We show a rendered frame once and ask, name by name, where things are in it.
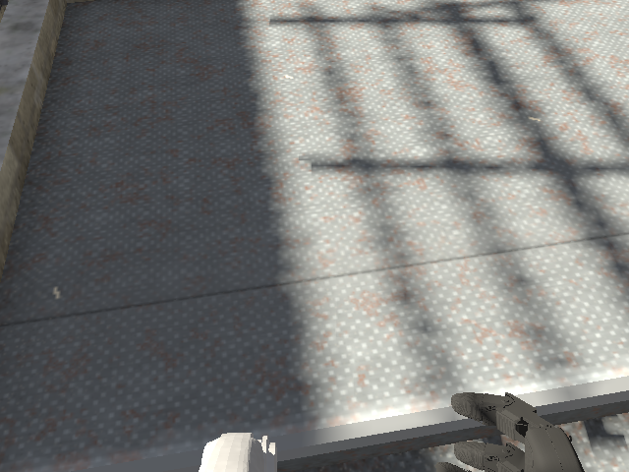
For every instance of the robot left thigh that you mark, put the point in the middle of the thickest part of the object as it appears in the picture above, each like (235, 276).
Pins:
(240, 452)

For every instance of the robot right hand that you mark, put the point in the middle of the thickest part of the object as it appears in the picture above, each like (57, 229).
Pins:
(547, 449)

